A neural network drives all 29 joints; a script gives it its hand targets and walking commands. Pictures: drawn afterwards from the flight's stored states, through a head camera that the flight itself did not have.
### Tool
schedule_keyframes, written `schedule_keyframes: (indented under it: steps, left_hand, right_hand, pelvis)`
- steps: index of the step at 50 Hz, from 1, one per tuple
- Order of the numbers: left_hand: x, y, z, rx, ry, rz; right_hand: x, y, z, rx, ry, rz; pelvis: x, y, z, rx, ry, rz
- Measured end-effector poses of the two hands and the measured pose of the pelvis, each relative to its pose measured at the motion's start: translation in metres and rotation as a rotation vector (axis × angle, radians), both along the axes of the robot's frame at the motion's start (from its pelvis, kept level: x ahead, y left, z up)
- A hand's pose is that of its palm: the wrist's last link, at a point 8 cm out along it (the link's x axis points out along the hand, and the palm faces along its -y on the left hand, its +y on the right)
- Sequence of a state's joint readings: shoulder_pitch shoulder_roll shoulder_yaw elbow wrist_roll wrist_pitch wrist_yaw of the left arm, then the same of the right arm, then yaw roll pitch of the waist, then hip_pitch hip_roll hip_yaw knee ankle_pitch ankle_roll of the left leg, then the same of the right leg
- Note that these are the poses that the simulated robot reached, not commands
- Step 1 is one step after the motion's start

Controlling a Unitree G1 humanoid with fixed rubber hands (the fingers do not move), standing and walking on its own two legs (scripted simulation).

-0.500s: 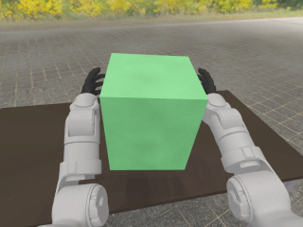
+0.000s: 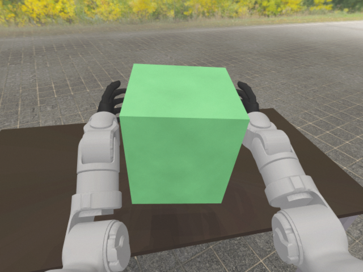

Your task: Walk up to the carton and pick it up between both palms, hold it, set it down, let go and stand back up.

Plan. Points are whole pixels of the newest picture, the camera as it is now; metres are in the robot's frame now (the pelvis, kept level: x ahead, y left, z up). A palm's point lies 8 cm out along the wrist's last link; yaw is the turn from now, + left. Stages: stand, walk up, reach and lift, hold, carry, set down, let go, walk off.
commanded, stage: hold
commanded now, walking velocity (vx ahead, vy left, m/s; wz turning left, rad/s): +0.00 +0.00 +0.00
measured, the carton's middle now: (178, 135) +0.39 +0.02 +0.18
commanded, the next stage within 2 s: none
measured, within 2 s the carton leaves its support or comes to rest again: neither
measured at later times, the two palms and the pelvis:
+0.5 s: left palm (107, 117) +0.37 +0.16 +0.25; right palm (249, 116) +0.38 -0.14 +0.24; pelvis +0.00 +0.00 +0.00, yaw +0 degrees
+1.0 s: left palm (108, 117) +0.37 +0.16 +0.25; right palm (249, 116) +0.38 -0.14 +0.24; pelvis +0.00 +0.00 +0.00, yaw +0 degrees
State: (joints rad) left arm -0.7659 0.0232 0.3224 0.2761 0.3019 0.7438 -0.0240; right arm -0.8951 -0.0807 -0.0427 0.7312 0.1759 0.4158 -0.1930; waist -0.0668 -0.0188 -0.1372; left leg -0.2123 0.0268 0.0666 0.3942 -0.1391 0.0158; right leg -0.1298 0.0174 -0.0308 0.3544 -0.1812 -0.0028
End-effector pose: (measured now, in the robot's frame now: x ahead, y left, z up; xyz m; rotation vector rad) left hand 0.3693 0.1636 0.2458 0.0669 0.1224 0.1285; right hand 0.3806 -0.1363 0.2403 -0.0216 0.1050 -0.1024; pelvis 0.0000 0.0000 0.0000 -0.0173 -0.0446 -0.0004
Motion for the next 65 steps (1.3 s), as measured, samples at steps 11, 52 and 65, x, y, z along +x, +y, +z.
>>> schedule_keyframes:
  steps: [11,52,65]
  left_hand:
    - [0.0004,-0.0002,-0.0002,0.001,0.001,0.000]
    - [-0.0001,-0.0003,-0.0003,0.001,0.003,0.000]
    - [-0.0002,-0.0004,-0.0003,0.001,0.003,0.000]
  right_hand:
    - [0.0005,-0.0003,-0.0002,0.001,0.001,0.000]
    - [0.0003,-0.0003,0.0001,0.001,-0.001,0.000]
    - [0.0003,-0.0004,0.0002,0.001,-0.001,0.000]
  pelvis:
    - [0.0004,-0.0002,0.0000,0.000,0.000,0.000]
    - [0.0002,-0.0004,0.0001,0.000,0.000,0.001]
    - [0.0001,-0.0005,0.0001,0.000,0.000,0.001]
